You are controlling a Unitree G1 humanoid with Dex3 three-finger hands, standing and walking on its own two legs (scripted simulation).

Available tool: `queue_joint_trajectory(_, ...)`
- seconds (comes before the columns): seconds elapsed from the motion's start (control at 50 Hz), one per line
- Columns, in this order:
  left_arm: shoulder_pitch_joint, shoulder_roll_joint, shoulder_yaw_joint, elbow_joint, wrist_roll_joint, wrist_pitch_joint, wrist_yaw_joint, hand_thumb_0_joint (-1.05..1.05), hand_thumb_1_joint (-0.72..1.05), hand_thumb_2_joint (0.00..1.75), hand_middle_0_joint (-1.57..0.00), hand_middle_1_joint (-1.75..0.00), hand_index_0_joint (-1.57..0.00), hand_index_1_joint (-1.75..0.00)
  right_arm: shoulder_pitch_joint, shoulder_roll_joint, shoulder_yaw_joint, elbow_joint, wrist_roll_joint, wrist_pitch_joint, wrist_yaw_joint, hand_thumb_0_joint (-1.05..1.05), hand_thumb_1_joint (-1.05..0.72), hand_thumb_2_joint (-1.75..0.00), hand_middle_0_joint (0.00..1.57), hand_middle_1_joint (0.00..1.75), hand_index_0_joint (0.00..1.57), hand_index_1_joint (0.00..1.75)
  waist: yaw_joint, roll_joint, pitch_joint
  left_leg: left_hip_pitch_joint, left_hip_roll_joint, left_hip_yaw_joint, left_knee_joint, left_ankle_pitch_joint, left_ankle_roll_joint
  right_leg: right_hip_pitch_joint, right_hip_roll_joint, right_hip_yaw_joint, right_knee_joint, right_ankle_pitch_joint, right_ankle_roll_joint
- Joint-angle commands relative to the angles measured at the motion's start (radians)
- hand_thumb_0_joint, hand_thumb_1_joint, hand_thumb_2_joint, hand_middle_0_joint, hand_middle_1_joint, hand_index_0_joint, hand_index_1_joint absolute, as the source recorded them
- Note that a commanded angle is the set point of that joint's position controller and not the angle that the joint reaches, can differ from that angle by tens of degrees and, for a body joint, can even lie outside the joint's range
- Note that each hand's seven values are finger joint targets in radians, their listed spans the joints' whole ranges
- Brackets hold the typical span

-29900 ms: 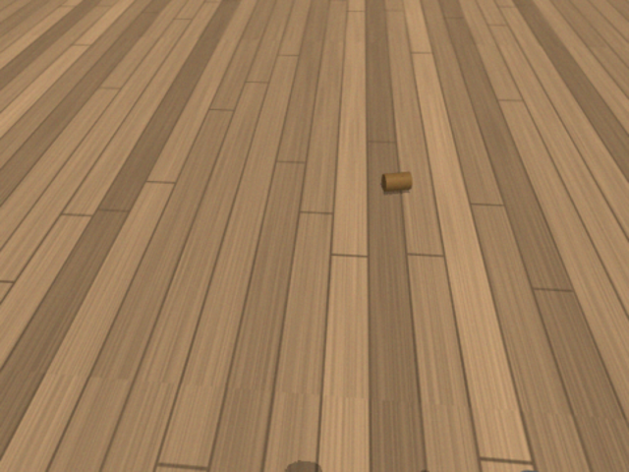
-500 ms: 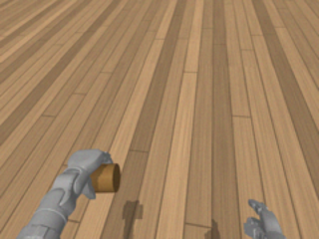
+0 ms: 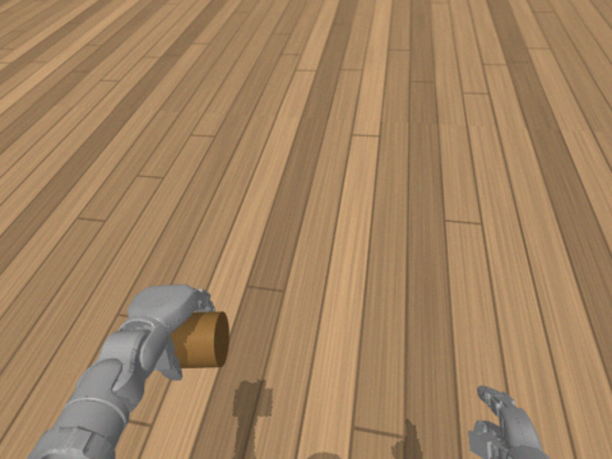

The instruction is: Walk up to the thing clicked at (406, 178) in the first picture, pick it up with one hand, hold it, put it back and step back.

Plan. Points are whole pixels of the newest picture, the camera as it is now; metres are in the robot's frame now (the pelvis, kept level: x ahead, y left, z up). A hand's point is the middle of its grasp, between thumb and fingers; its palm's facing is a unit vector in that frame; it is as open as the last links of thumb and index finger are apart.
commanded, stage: crouch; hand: left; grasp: from above
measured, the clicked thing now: (183, 340) +0.29 +0.22 -0.06
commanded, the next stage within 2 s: none
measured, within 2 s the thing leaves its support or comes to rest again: neither
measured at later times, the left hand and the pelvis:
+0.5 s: hand (190, 356) +0.29 +0.23 -0.13, palm faces -0.47 +0.03 -0.88, open 10.7 cm; pelvis -0.02 +0.00 -0.04, yaw +1 degrees
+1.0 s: hand (228, 364) +0.36 +0.23 -0.38, palm faces -0.46 +0.04 -0.89, open 10.7 cm; pelvis -0.06 +0.02 -0.24, yaw +0 degrees
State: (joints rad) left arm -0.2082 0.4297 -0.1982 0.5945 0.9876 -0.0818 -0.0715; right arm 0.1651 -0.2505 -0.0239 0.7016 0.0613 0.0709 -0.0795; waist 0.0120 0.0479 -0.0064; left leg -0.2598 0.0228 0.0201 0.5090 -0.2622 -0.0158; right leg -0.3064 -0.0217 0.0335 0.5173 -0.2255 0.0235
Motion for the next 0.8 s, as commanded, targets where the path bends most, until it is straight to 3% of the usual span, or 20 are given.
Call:
queue_joint_trajectory(0.0, -0.356, 0.224, 0.120, -0.233, -0.006, -0.006, 0.042, 0.00, 0.81, 0.83, -1.25, -0.43, -1.19, -0.49, -0.095, -0.120, -0.046, -0.143, -0.005, -0.038, -0.005, 0.00, -0.90, -0.90, 0.20, 0.30, 0.20, 0.30, -0.006, -0.010, -0.275, 0.113, -0.042, 0.010, -0.055, 0.225, 0.026, 0.087, 0.038, -0.032, -0.079, 0.164, -0.026)
queue_joint_trajectory(0.04, -0.366, 0.233, 0.129, -0.239, -0.010, -0.008, 0.044, 0.00, 0.86, 0.80, -1.21, -0.49, -1.21, -0.50, -0.096, -0.121, -0.045, -0.146, -0.004, -0.036, -0.006, 0.00, -0.89, -0.91, 0.20, 0.30, 0.20, 0.30, -0.003, -0.012, -0.274, 0.113, -0.044, 0.011, -0.054, 0.225, 0.027, 0.091, 0.036, -0.029, -0.082, 0.166, -0.024)
queue_joint_trajectory(0.06, -0.379, 0.241, 0.137, -0.228, -0.005, -0.008, 0.046, 0.00, 0.78, 0.77, -1.13, -0.45, -1.13, -0.46, -0.088, -0.120, -0.045, -0.141, -0.003, -0.035, -0.006, 0.00, -0.87, -0.89, 0.20, 0.30, 0.20, 0.30, -0.007, -0.009, -0.280, 0.118, -0.044, 0.014, -0.054, 0.230, 0.027, 0.090, 0.036, -0.027, -0.079, 0.174, -0.024)
queue_joint_trajectory(0.1, -0.343, 0.214, 0.124, -0.180, -0.004, -0.008, 0.054, 0.00, 0.75, 0.81, -1.21, -0.44, -1.16, -0.49, -0.086, -0.121, -0.044, -0.142, -0.002, -0.032, -0.005, 0.00, -0.89, -0.90, 0.20, 0.30, 0.20, 0.30, -0.009, -0.036, -0.236, 0.098, -0.039, 0.006, -0.063, 0.210, 0.026, 0.076, 0.042, -0.036, -0.081, 0.147, -0.028)
queue_joint_trajectory(0.18, -0.299, 0.183, 0.111, -0.125, 0.013, -0.022, 0.082, 0.00, 0.77, 0.81, -1.22, -0.44, -1.17, -0.50, -0.074, -0.121, -0.048, -0.140, -0.005, -0.025, 0.000, 0.00, -0.89, -0.90, 0.20, 0.30, 0.20, 0.30, -0.020, -0.049, -0.212, 0.072, -0.041, 0.008, -0.049, 0.191, 0.024, 0.048, 0.039, -0.036, -0.071, 0.128, -0.029)
queue_joint_trajectory(0.26, -0.320, 0.160, 0.100, -0.050, 0.054, -0.045, 0.145, 0.00, 0.73, 0.83, -1.21, -0.42, -1.14, -0.49, -0.047, -0.121, -0.055, -0.125, -0.014, -0.015, 0.008, 0.00, -0.89, -0.90, 0.20, 0.30, 0.20, 0.30, -0.035, -0.065, -0.213, 0.017, -0.044, 0.007, 0.001, 0.188, 0.022, -0.009, 0.034, -0.036, -0.028, 0.132, -0.028)
queue_joint_trajectory(0.3, -0.368, 0.183, 0.118, 0.006, 0.074, -0.058, 0.192, 0.00, 0.72, 0.82, -1.19, -0.43, -1.13, -0.49, -0.033, -0.127, -0.058, -0.106, -0.024, -0.011, 0.014, 0.00, -0.89, -0.90, 0.20, 0.30, 0.20, 0.30, -0.044, -0.054, -0.220, -0.038, -0.043, 0.006, 0.055, 0.170, 0.017, -0.071, 0.036, -0.039, 0.020, 0.116, -0.028)
queue_joint_trajectory(0.46, -0.608, 0.158, 0.100, 0.170, 0.190, -0.077, 0.393, 0.00, 0.68, 0.79, -1.14, -0.48, -1.09, -0.53, 0.070, -0.149, -0.096, -0.064, -0.062, -0.020, 0.051, 0.00, -0.90, -0.90, 0.20, 0.30, 0.20, 0.30, -0.095, 0.006, -0.422, -0.342, -0.038, 0.002, 0.398, 0.075, 0.008, -0.386, 0.033, -0.034, 0.325, 0.055, -0.038)
queue_joint_trajectory(0.48, -0.602, 0.133, 0.086, 0.229, 0.199, -0.071, 0.409, 0.00, 0.69, 0.75, -1.12, -0.48, -1.09, -0.52, 0.074, -0.148, -0.097, -0.064, -0.064, -0.020, 0.055, 0.00, -0.90, -0.90, 0.20, 0.30, 0.20, 0.30, -0.097, 0.004, -0.423, -0.393, -0.039, 0.002, 0.437, 0.055, 0.010, -0.432, 0.034, -0.036, 0.362, 0.036, -0.041)
queue_joint_trajectory(0.52, -0.633, 0.154, 0.101, 0.291, 0.217, -0.061, 0.443, 0.00, 0.71, 0.72, -1.12, -0.49, -1.10, -0.51, 0.092, -0.162, -0.104, -0.053, -0.072, -0.025, 0.058, 0.00, -0.90, -0.90, 0.20, 0.30, 0.20, 0.30, -0.100, 0.021, -0.462, -0.477, -0.033, -0.005, 0.506, 0.031, 0.010, -0.533, 0.037, -0.046, 0.445, 0.003, -0.044)
queue_joint_trajectory(0.54, -0.662, 0.149, 0.098, 0.323, 0.213, -0.054, 0.455, 0.00, 0.70, 0.73, -1.12, -0.50, -1.10, -0.52, 0.095, -0.167, -0.106, -0.050, -0.077, -0.030, 0.059, 0.00, -0.90, -0.90, 0.20, 0.30, 0.20, 0.30, -0.109, 0.037, -0.483, -0.505, -0.030, -0.015, 0.534, 0.018, 0.007, -0.591, 0.037, -0.052, 0.488, -0.016, -0.047)
queue_joint_trajectory(0.56, -0.697, 0.172, 0.110, 0.319, 0.221, -0.047, 0.466, 0.00, 0.71, 0.72, -1.12, -0.50, -1.10, -0.52, 0.107, -0.168, -0.109, -0.048, -0.080, -0.034, 0.057, 0.00, -0.90, -0.90, 0.20, 0.30, 0.20, 0.30, -0.098, 0.065, -0.531, -0.518, -0.029, -0.018, 0.561, 0.003, 0.006, -0.625, 0.037, -0.055, 0.521, -0.032, -0.051)
queue_joint_trajectory(0.58, -0.725, 0.197, 0.121, 0.338, 0.227, -0.039, 0.477, 0.00, 0.72, 0.75, -1.14, -0.49, -1.11, -0.52, 0.115, -0.170, -0.110, -0.045, -0.082, -0.038, 0.054, 0.00, -0.90, -0.90, 0.20, 0.30, 0.20, 0.30, -0.104, 0.071, -0.566, -0.557, -0.031, -0.018, 0.596, -0.016, 0.011, -0.643, 0.037, -0.056, 0.549, -0.045, -0.050)
queue_joint_trajectory(0.62, -0.753, 0.159, 0.106, 0.373, 0.207, -0.024, 0.484, 0.00, 0.72, 0.76, -1.13, -0.49, -1.11, -0.52, 0.123, -0.170, -0.111, -0.034, -0.089, -0.050, 0.051, 0.00, -0.90, -0.90, 0.20, 0.30, 0.20, 0.30, -0.117, 0.069, -0.593, -0.638, -0.027, -0.036, 0.645, -0.044, 0.010, -0.723, 0.037, -0.063, 0.620, -0.069, -0.053)
queue_joint_trajectory(0.64, -0.770, 0.181, 0.118, 0.386, 0.208, -0.019, 0.489, 0.00, 0.71, 0.79, -1.15, -0.49, -1.11, -0.53, 0.133, -0.177, -0.116, -0.031, -0.090, -0.055, 0.046, 0.00, -0.90, -0.90, 0.20, 0.30, 0.20, 0.30, -0.119, 0.066, -0.615, -0.674, -0.027, -0.039, 0.671, -0.086, 0.015, -0.745, 0.038, -0.064, 0.645, -0.094, -0.055)
queue_joint_trajectory(0.78, -0.848, 0.242, 0.165, 0.416, 0.196, 0.017, 0.487, 0.00, 0.73, 0.87, -1.17, -0.52, -1.12, -0.57, 0.160, -0.184, -0.117, -0.025, -0.104, -0.085, 0.035, 0.00, -0.90, -0.90, 0.20, 0.30, 0.20, 0.30, -0.133, 0.082, -0.767, -0.872, -0.030, -0.054, 0.848, -0.153, 0.016, -0.908, 0.031, -0.071, 0.846, -0.154, -0.058)
